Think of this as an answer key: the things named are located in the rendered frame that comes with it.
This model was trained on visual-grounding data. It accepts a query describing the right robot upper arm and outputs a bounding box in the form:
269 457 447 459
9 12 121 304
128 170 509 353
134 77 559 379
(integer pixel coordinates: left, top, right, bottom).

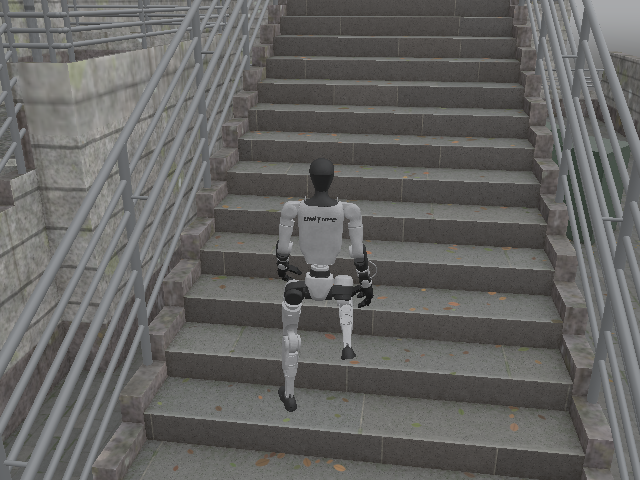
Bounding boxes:
342 202 364 259

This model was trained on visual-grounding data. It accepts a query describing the robot left foot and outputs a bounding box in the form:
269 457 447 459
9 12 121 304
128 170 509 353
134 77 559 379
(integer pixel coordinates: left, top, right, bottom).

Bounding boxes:
278 386 297 412

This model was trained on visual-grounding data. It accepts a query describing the left robot hand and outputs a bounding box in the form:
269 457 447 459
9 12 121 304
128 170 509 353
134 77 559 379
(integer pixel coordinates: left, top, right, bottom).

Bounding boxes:
277 263 302 282

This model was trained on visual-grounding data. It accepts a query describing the right robot hand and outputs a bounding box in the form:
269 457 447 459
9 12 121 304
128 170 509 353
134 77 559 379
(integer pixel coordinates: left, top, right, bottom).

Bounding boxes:
351 284 374 308

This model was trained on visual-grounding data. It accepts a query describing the robot right forearm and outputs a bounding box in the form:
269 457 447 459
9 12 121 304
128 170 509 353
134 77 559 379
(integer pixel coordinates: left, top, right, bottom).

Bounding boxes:
354 244 372 288

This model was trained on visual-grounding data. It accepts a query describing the robot left thigh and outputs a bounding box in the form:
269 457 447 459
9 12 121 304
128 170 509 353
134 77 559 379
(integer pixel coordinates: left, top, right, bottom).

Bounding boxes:
282 279 305 353

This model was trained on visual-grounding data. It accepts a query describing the left robot upper arm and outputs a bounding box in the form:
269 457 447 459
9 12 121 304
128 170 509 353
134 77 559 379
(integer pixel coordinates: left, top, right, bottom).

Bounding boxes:
277 201 301 254

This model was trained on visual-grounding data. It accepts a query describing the robot left forearm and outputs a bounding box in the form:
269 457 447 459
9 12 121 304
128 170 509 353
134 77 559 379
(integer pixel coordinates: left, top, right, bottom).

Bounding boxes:
276 240 290 270

